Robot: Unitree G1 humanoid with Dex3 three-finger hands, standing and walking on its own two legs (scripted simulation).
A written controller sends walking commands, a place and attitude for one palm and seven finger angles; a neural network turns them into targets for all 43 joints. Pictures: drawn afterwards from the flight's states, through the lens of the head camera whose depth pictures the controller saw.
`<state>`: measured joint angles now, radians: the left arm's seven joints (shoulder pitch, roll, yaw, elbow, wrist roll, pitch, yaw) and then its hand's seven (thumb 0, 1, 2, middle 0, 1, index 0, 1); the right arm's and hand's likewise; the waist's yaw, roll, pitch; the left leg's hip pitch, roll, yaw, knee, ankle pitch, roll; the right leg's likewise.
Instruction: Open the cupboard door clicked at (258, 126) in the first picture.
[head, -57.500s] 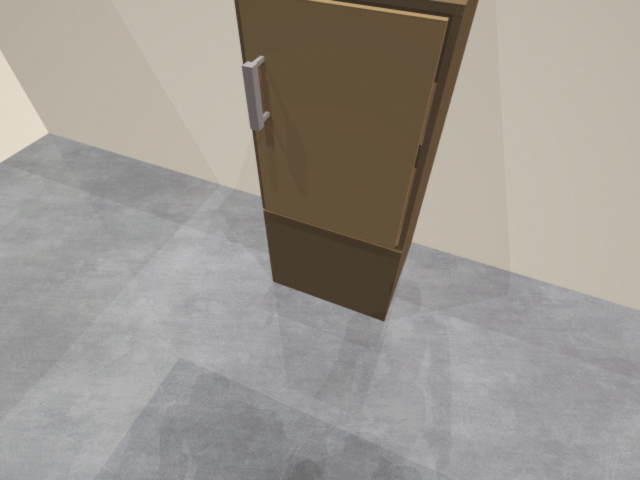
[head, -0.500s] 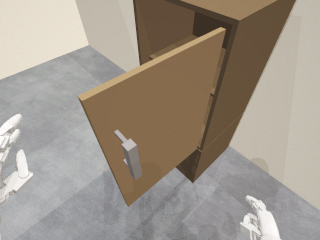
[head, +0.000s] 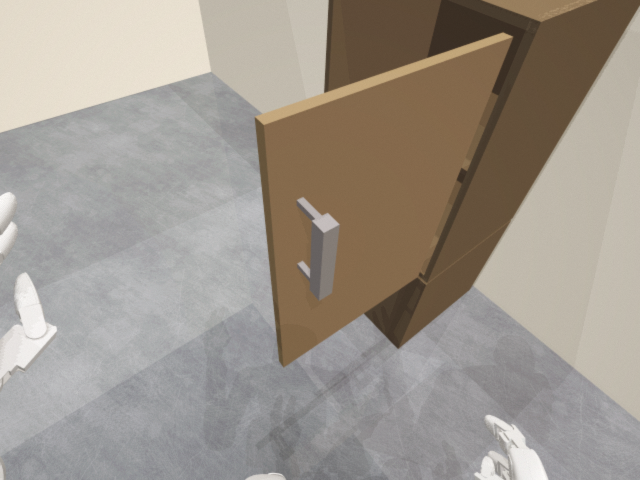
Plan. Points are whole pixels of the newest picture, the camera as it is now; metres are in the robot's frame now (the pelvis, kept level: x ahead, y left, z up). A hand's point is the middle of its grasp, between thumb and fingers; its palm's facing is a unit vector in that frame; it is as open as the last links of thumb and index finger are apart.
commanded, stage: step back with the hand held close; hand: left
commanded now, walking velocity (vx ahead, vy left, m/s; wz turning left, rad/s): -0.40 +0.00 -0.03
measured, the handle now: (313, 250) +0.39 +0.05 +0.07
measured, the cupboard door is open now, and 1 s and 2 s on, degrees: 88 88 88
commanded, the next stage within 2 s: stop stepping back and stand still in 0.26 s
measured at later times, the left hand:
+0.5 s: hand (49, 394) +0.15 +0.22 +0.18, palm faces +0.26 -0.85 -0.46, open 7.4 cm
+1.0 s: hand out of the picture +0.09 +0.23 +0.18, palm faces +0.33 -0.83 -0.46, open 7.4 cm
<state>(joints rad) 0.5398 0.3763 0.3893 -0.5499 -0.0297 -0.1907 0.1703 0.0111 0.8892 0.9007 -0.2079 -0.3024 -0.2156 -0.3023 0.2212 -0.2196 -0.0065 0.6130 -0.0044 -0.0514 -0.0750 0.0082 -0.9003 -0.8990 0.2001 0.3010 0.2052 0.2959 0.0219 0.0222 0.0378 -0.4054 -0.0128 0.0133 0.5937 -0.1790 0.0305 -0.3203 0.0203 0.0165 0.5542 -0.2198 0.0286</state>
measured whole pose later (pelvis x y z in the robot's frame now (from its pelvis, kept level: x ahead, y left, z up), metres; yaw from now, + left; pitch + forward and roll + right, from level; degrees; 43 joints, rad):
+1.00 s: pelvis -0.13 -0.01 +0.02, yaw -4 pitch -1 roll -2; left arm 0.57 0.40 0.39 -0.49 -0.04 -0.20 0.14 0.01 0.89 0.90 -0.21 -0.30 -0.21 -0.30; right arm 0.23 -0.16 0.03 0.62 -0.02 -0.15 -0.07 0.01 -0.90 -0.90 0.20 0.30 0.20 0.30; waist -0.02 0.02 0.00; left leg -0.33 0.00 -0.04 0.43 -0.12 0.01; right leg -0.11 0.05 -0.01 0.39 -0.27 -0.02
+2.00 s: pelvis -0.11 -0.02 +0.01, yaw -3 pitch -3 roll +0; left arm 0.40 0.11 0.00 1.17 0.01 0.00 0.04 0.00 0.91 0.90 -0.19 -0.30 -0.20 -0.30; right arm 0.30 -0.11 0.00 1.15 -0.02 0.03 -0.04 0.01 -0.91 -0.90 0.20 0.30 0.20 0.30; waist -0.01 0.04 0.03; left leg -0.28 -0.04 -0.06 0.46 -0.13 0.01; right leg -0.07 0.02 -0.03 0.45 -0.34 -0.03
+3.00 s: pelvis -0.09 -0.04 +0.01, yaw -3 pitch -2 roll +0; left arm 0.33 0.11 0.01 1.14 0.01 -0.01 0.04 0.00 0.91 0.90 -0.20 -0.30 -0.20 -0.30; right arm 0.25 -0.14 0.00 1.15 -0.02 0.01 -0.05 0.00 -0.91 -0.90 0.19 0.30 0.20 0.29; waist 0.00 0.00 0.06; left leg -0.24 -0.02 -0.06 0.44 -0.17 -0.01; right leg -0.01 0.04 -0.03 0.39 -0.35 -0.05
